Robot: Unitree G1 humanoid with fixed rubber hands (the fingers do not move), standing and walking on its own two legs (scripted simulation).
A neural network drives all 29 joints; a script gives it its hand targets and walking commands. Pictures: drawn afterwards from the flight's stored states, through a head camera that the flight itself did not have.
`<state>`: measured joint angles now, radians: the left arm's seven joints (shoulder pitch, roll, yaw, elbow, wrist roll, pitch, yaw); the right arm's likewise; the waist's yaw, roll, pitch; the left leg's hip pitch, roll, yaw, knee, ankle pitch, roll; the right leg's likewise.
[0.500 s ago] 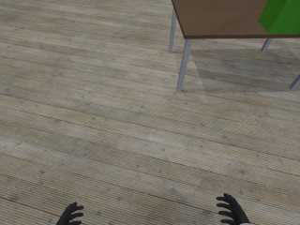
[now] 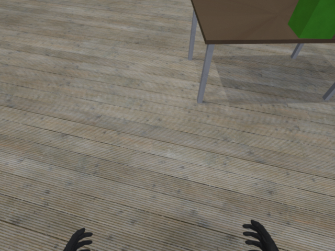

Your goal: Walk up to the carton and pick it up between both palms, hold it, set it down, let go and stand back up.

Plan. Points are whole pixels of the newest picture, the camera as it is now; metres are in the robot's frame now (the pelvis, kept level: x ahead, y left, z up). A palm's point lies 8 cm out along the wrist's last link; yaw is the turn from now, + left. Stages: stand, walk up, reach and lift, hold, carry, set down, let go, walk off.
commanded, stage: stand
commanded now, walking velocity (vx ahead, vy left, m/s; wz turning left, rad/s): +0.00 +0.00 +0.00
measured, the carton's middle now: (319, 11) +1.40 -0.98 -0.04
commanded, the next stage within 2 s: walk up in 1.32 s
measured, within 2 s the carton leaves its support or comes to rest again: neither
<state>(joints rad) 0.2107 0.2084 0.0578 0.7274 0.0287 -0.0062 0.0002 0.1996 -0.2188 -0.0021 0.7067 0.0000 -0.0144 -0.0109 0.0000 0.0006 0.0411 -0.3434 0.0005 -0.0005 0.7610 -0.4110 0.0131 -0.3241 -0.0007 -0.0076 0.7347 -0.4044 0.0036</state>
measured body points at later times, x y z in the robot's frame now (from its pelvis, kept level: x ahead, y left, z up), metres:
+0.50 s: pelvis -0.02 +0.00 +0.00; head -0.02 +0.00 +0.45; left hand +0.10 +0.25 -0.12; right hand +0.11 -0.25 -0.11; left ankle +0.00 +0.11 -0.71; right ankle -0.01 -0.13 -0.71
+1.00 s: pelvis -0.04 -0.01 +0.00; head -0.04 -0.02 +0.45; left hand +0.06 +0.24 -0.12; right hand +0.08 -0.26 -0.12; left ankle +0.00 +0.11 -0.71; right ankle -0.01 -0.13 -0.71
